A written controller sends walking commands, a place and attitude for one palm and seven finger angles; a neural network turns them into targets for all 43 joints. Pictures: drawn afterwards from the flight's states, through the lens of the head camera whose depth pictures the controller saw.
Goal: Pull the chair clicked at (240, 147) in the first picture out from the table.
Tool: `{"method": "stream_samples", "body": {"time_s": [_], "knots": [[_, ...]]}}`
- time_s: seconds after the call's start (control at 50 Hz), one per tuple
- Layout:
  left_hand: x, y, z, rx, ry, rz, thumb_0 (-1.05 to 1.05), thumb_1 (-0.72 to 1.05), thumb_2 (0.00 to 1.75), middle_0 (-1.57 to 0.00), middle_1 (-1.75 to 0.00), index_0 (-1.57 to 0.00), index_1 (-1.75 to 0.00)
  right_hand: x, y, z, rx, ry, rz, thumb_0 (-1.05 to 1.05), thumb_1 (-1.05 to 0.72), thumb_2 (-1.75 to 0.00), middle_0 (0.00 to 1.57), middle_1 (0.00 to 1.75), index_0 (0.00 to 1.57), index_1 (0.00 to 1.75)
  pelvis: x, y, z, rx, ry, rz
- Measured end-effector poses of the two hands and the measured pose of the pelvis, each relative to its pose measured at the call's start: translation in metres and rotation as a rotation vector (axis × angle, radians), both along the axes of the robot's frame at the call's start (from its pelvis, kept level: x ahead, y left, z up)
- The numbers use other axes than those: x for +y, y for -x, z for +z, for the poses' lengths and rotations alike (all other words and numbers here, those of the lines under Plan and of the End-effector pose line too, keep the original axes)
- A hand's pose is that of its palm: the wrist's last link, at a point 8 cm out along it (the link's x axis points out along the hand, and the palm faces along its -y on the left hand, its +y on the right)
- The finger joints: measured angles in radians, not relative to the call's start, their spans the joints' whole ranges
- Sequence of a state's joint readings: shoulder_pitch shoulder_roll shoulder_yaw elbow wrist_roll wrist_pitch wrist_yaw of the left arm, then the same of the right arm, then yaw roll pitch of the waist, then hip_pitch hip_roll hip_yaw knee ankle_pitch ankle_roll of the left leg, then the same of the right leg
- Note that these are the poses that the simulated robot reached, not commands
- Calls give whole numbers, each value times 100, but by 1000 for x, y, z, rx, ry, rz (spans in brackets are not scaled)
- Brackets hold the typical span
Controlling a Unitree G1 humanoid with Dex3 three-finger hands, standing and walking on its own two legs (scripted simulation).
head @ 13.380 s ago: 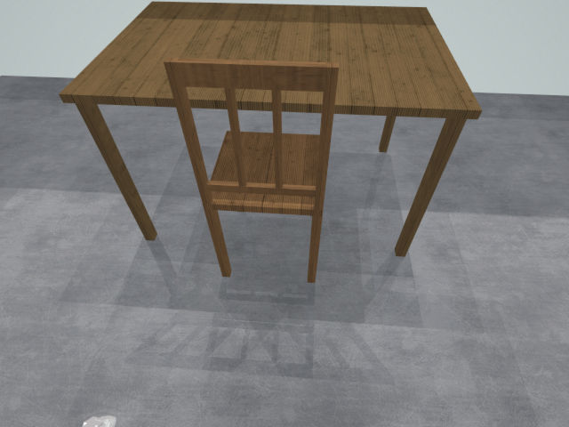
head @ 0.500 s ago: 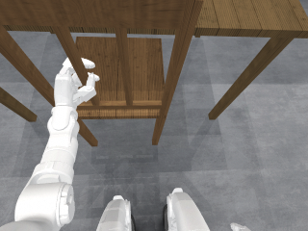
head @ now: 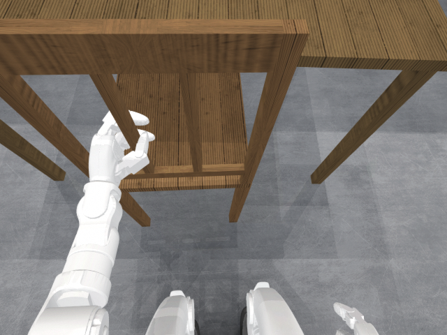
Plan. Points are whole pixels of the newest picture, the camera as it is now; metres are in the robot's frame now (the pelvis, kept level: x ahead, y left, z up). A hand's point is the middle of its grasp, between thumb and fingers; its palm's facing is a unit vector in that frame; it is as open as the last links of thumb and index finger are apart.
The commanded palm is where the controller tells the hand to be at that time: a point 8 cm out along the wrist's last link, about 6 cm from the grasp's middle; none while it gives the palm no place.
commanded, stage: step backward, pulling the chair out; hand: left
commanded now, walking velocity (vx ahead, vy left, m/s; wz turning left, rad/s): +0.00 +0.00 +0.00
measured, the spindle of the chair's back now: (131, 134) +0.46 +0.15 +0.02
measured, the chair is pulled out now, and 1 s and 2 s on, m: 0.02 0.06 0.24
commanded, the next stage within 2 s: none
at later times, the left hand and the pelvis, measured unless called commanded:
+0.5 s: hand (145, 150) +0.42 +0.12 +0.03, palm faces -0.07 -0.99 -0.13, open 5.2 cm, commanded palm +0.40 +0.17 +0.02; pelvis +0.03 +0.02 +0.10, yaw -1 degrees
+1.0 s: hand (148, 165) +0.39 +0.12 +0.03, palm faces -0.06 -0.99 -0.14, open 5.2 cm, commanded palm +0.38 +0.17 +0.03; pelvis +0.01 +0.02 +0.10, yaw -6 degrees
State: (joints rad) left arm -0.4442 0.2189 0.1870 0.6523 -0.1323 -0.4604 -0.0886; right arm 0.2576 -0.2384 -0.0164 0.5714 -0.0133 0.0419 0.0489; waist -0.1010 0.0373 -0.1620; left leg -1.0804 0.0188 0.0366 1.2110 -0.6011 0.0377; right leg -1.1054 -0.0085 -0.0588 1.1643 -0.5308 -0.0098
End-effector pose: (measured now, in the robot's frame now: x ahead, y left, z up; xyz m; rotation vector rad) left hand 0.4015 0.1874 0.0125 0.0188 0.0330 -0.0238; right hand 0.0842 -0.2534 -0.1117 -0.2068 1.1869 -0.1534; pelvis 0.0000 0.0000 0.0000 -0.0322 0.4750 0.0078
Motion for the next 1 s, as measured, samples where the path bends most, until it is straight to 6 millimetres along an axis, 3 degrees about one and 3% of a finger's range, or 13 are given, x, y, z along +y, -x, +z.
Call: {"method": "stream_samples", "body": {"time_s": [0.12, 0.22, 0.3, 0.42, 0.52, 0.64, 0.82, 1.0], "knots": [[-1, 3, 5, 48, -39, 13, 2, 75, 77, -38, -135, -37, -144, 1, -3, 5, 2, 7, -29, 1, -90, -90, 20, 30, 20, 30, -1, 2, 8, -56, -9, 4], [-6, -2, 24, 275, -122, 57, 5, 75, 80, -36, -124, -39, -144, 11, 0, 41, 51, 21, -87, 1, -90, -90, 20, 30, 20, 30, 4, -8, 50, -137, -16, 7], [-9, -1, 30, 384, -79, 82, 6, 76, 80, -29, -113, -43, -144, 12, 5, 71, 74, 52, -115, 1, -90, -90, 20, 30, 20, 30, 8, -17, 78, -177, -14, 4], [-10, -1, 35, 457, -106, 20, 6, 74, 78, -28, -110, -47, -144, 2, 21, 99, 102, 121, -147, 1, -90, -90, 20, 30, 20, 30, 15, -24, 98, -229, 9, -5], [-10, -2, 35, 458, -130, -14, 6, 74, 79, -29, -113, -49, -144, -3, 33, 99, 116, 143, -161, 1, -90, -90, 20, 30, 20, 30, 20, -27, 98, -266, 14, -25], [-11, 0, 35, 458, -135, -6, 6, 73, 79, -30, -113, -49, -144, 6, 43, 93, 127, 101, -190, 1, -90, -90, 20, 30, 20, 30, 20, -24, 99, -283, 13, -60], [-12, 4, 35, 445, -155, -24, 5, 72, 79, -32, -114, -50, -144, 13, 41, 92, 70, 116, -224, 1, -90, -90, 20, 30, 20, 30, 28, -14, 98, -279, 19, -84], [-17, 26, 37, 467, -141, 7, 5, 73, 78, -29, -113, -50, -144, 24, 44, 89, 26, 32, -170, 1, -90, -90, 20, 30, 20, 30, 17, -6, 99, -373, 4, -102]]}}
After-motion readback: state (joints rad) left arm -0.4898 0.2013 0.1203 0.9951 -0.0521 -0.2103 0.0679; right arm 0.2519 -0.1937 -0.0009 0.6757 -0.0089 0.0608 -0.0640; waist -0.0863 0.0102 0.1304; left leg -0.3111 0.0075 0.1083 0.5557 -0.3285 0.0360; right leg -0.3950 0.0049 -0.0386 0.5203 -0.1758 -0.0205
